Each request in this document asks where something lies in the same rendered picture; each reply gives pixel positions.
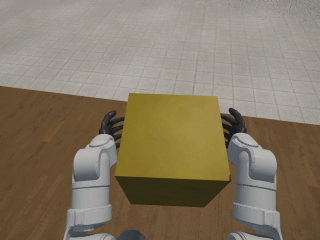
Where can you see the left robot forearm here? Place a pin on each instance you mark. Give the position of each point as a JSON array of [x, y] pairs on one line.
[[90, 198]]

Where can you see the carton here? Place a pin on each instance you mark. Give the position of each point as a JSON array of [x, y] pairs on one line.
[[172, 150]]

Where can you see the right robot hand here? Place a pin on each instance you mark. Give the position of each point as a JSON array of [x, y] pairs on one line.
[[238, 125]]

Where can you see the left robot thigh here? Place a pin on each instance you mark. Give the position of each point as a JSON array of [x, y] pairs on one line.
[[131, 235]]

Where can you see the right robot forearm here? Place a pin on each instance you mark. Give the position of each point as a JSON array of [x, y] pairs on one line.
[[256, 180]]

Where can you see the left robot hand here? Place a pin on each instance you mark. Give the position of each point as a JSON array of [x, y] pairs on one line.
[[107, 124]]

